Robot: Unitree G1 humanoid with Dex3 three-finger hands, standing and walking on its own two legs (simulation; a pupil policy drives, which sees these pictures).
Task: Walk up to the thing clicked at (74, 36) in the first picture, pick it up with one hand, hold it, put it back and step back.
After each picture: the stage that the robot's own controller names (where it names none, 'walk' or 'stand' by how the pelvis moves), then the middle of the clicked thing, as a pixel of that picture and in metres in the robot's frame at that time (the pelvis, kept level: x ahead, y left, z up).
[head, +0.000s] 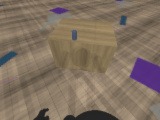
stand; (74, 35) +1.00 +0.23 -0.09
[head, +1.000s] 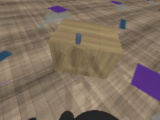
walk; (78, 39) +0.89 +0.15 -0.07
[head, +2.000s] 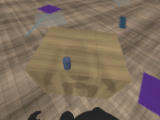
walk; (67, 63) +0.48 +0.19 -0.07
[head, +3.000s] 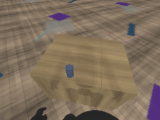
stand; (69, 71) +0.43 +0.18 -0.08
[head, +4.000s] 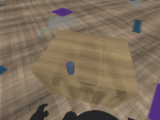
stand; (70, 68) +0.44 +0.17 -0.08
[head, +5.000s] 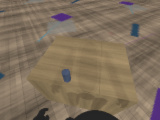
stand; (66, 75) +0.39 +0.20 -0.09
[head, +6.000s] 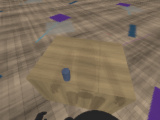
stand; (66, 74) +0.40 +0.20 -0.09
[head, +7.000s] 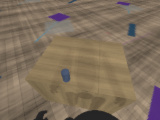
stand; (65, 75) +0.39 +0.20 -0.09
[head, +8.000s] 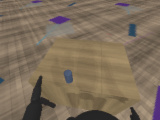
rise first; (68, 76) +0.38 +0.20 -0.08
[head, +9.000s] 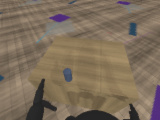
go down; (68, 75) +0.39 +0.20 -0.08
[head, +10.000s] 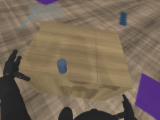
go down; (62, 66) +0.42 +0.18 -0.05
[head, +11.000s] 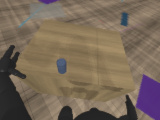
go down; (61, 66) +0.41 +0.19 -0.03
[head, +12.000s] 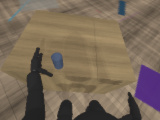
close in; (57, 61) +0.42 +0.19 +0.00
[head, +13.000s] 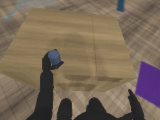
close; (55, 59) +0.43 +0.20 +0.02
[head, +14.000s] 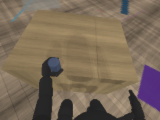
lift; (55, 66) +0.37 +0.20 +0.01
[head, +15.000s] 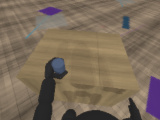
lift; (59, 68) +0.33 +0.18 +0.11
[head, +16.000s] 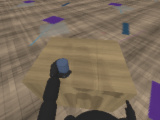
hold; (63, 68) +0.33 +0.17 +0.11
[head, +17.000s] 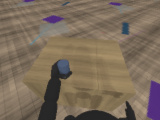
hold; (64, 69) +0.33 +0.16 +0.10
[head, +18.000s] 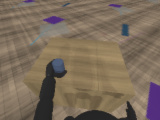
crouch; (59, 68) +0.34 +0.20 +0.10
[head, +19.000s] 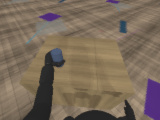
lower; (57, 58) +0.41 +0.21 +0.12
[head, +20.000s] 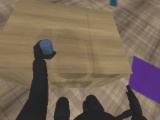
lower; (47, 49) +0.48 +0.22 +0.02
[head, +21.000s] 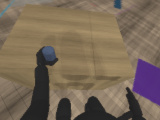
lower; (50, 56) +0.45 +0.21 +0.02
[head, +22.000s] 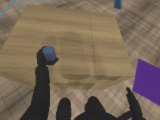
lower; (50, 55) +0.45 +0.21 +0.02
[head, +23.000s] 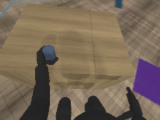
lower; (50, 55) +0.45 +0.21 +0.02
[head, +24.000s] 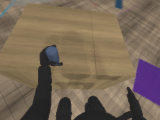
open; (53, 56) +0.44 +0.20 +0.02
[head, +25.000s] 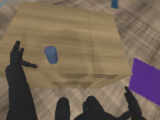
sink last; (51, 55) +0.45 +0.20 +0.02
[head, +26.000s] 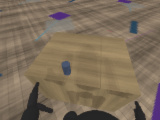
sink last; (66, 68) +0.43 +0.21 -0.03
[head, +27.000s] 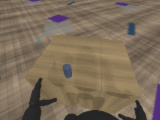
stand; (67, 71) +0.42 +0.20 -0.04
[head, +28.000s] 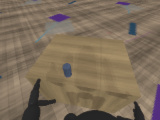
stand; (67, 70) +0.42 +0.20 -0.04
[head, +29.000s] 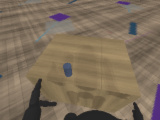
stand; (67, 70) +0.42 +0.20 -0.05
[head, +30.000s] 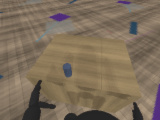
stand; (67, 70) +0.42 +0.20 -0.05
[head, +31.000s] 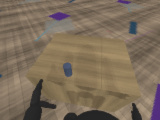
stand; (67, 70) +0.42 +0.20 -0.05
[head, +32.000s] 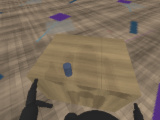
stand; (67, 69) +0.43 +0.20 -0.05
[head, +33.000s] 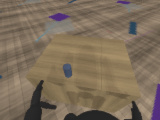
stand; (67, 70) +0.42 +0.20 -0.05
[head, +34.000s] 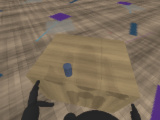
stand; (68, 70) +0.42 +0.20 -0.05
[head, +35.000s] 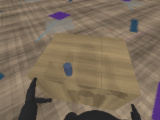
stand; (68, 69) +0.43 +0.20 -0.06
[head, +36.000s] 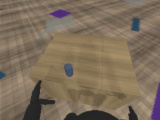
stand; (68, 70) +0.42 +0.20 -0.08
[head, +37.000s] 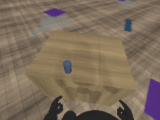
stand; (67, 67) +0.45 +0.19 -0.07
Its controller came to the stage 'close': yes
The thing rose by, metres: 0.19
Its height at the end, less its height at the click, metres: +0.00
